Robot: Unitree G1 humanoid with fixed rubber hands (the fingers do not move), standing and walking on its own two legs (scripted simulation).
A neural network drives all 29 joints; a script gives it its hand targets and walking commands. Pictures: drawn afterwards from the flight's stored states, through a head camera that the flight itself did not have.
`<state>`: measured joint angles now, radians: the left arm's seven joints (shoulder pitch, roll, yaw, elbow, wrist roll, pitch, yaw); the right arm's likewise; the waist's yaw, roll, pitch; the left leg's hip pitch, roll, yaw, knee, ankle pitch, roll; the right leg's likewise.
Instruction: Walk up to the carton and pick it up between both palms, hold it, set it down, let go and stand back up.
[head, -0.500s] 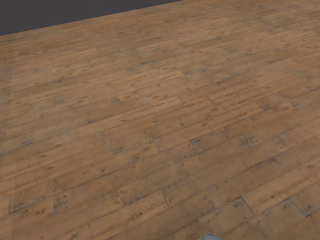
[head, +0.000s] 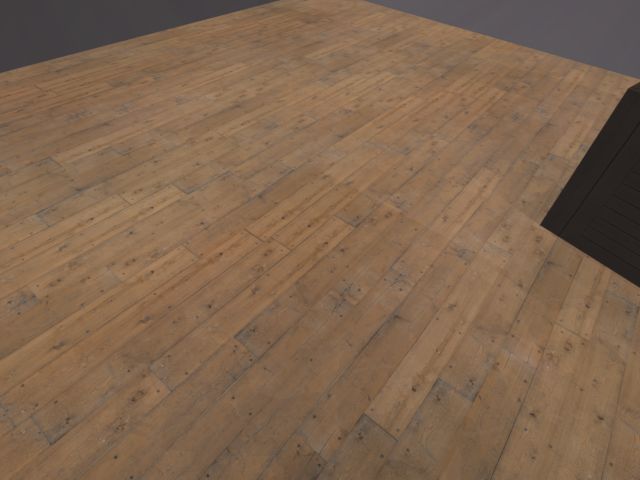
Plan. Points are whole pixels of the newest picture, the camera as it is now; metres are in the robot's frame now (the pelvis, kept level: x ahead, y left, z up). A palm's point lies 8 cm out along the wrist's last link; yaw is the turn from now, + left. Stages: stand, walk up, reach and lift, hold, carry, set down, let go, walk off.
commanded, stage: walk up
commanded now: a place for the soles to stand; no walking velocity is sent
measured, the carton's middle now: out of the picture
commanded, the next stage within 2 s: none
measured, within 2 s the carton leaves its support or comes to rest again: neither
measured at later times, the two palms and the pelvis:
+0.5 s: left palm (290, 316) +0.40 +0.06 -0.09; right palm out of the picture +0.13 -0.40 -0.11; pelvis +0.19 -0.14 +0.00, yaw -22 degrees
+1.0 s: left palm (399, 219) +0.66 -0.15 -0.09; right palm out of the picture +0.23 -0.48 -0.09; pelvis +0.40 -0.26 +0.01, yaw -41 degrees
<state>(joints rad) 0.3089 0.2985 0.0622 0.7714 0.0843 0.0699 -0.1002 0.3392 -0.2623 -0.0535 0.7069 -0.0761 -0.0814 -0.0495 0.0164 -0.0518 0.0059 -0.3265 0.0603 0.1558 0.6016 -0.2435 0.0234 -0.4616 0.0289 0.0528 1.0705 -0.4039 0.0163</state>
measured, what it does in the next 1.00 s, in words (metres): walks ahead, turning right: right foot, then left foot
